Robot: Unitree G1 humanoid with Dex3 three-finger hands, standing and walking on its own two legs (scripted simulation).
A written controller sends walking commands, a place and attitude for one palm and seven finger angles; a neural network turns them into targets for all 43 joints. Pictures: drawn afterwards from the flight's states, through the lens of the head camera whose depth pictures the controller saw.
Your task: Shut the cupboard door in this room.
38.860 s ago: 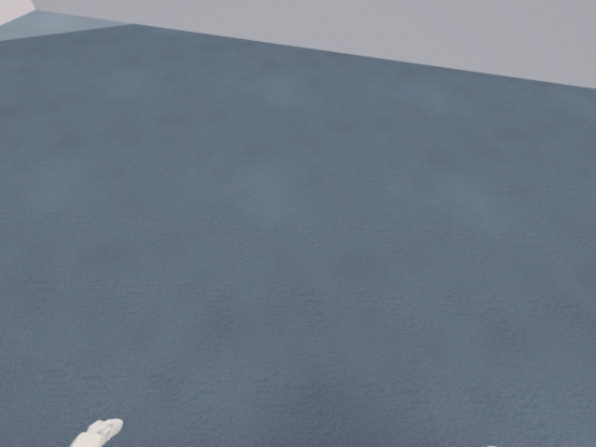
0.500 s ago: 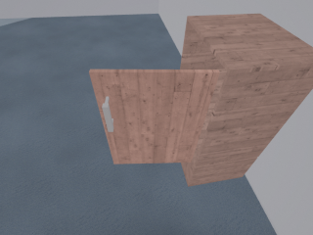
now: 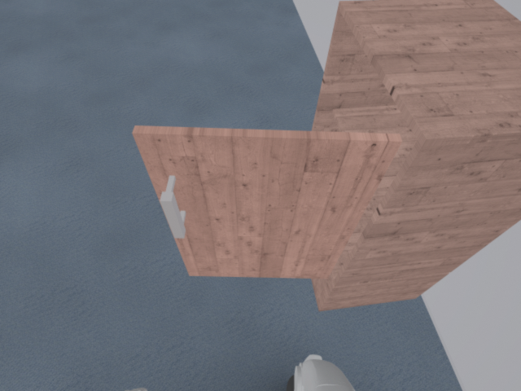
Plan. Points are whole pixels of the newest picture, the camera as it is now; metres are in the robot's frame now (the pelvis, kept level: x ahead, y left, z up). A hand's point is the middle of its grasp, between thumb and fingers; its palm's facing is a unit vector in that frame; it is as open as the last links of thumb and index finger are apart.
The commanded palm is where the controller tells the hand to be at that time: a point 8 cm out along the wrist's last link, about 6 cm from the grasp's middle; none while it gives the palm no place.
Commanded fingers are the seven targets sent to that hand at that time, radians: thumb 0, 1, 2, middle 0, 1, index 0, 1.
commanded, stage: come to a stop and stand still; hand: left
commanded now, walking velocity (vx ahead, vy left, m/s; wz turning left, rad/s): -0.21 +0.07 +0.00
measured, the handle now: (175, 208) +0.44 +0.18 -0.05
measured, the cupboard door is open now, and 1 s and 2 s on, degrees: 82 82 82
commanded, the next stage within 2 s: look again from close up in 1.10 s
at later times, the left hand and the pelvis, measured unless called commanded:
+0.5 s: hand out of the picture +0.07 +0.20 -0.19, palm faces +0.06 -0.97 -0.22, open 7.3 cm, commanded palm none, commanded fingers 0.00 0.90 0.90 -0.20 -0.30 -0.20 -0.30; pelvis +0.00 +0.01 -0.02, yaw +0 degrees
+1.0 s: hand out of the picture -0.02 +0.22 -0.17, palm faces +0.04 -0.98 -0.20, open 7.4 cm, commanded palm none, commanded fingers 0.00 0.90 0.90 -0.20 -0.30 -0.20 -0.30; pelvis -0.04 +0.04 -0.01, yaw +1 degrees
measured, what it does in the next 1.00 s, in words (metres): steps on the spot: right foot, then left foot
